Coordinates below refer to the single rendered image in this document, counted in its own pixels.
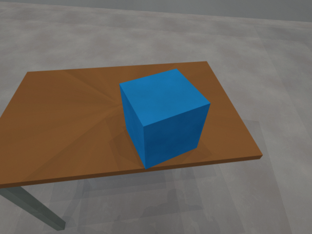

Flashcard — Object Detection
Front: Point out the table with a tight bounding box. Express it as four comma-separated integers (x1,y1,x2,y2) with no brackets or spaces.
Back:
0,61,263,231

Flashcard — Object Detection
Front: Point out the carton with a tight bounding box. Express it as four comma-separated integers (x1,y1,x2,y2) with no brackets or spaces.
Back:
119,69,211,169

